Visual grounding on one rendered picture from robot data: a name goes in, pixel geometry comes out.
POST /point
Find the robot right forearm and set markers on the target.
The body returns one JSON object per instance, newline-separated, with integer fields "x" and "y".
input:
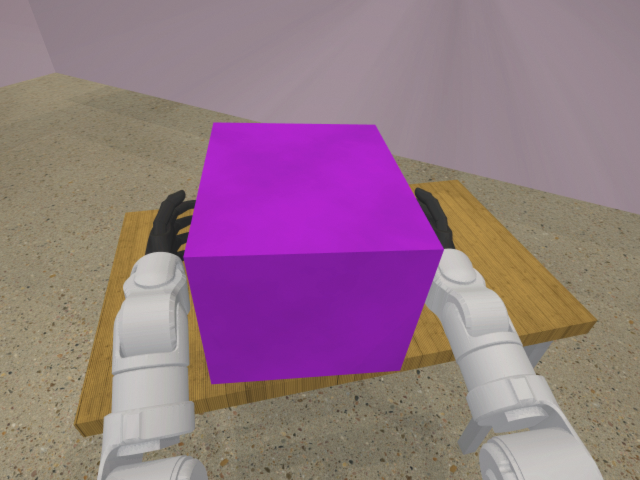
{"x": 504, "y": 390}

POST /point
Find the carton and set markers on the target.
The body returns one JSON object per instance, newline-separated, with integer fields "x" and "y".
{"x": 308, "y": 254}

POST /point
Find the robot right hand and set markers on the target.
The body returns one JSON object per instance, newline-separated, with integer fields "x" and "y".
{"x": 436, "y": 217}

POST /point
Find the table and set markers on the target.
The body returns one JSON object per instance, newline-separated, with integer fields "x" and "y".
{"x": 540, "y": 307}

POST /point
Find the robot left forearm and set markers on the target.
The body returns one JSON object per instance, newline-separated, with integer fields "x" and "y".
{"x": 150, "y": 388}

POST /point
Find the robot right upper arm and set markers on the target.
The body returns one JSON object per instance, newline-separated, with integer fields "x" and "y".
{"x": 542, "y": 454}

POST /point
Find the robot left upper arm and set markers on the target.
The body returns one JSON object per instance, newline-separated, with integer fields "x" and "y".
{"x": 174, "y": 468}

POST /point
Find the robot left hand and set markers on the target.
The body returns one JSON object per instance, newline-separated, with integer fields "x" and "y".
{"x": 163, "y": 236}

